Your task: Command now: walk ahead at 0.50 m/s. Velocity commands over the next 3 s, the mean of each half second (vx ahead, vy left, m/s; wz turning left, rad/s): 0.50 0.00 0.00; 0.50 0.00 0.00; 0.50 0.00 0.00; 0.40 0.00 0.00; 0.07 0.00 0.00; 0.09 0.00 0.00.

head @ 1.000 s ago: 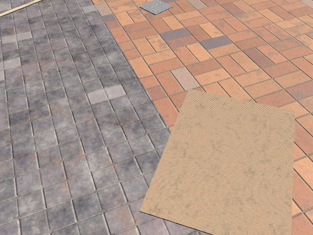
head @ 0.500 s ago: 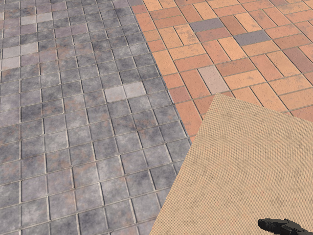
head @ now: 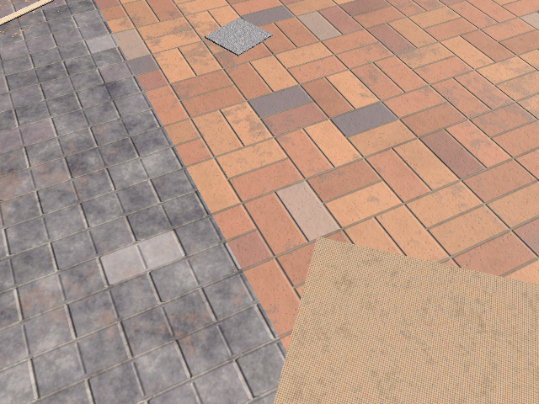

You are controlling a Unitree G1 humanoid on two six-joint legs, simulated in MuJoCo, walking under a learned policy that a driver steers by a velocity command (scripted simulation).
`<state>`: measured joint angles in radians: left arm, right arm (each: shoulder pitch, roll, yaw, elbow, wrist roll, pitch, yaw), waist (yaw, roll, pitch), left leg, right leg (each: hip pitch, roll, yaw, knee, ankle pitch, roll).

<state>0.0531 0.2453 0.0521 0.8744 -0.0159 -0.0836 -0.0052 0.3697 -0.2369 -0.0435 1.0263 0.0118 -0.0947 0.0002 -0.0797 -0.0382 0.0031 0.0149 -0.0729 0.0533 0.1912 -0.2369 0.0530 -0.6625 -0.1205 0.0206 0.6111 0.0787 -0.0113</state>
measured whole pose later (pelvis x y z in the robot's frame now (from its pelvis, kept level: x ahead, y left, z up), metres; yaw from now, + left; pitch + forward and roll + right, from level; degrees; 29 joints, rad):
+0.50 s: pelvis +0.29 -0.05 +0.00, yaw +0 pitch +2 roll -1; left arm 0.37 0.23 0.05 0.99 0.00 -0.09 0.00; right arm 0.07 -0.26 -0.06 0.91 0.01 -0.08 0.00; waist 0.06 0.04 0.00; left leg -0.69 0.13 -0.03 0.69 0.06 0.01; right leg -0.02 0.06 -0.07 0.19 -0.20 -0.06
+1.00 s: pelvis +0.57 +0.01 +0.01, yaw +1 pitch +1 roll +1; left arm 0.12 0.27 0.08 0.89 -0.01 -0.07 0.01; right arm 0.34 -0.23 -0.05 1.00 0.00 -0.09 0.01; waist -0.06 -0.04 0.00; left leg -0.09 -0.06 0.06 0.23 -0.17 0.07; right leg -0.69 -0.14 0.04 0.83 -0.03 -0.01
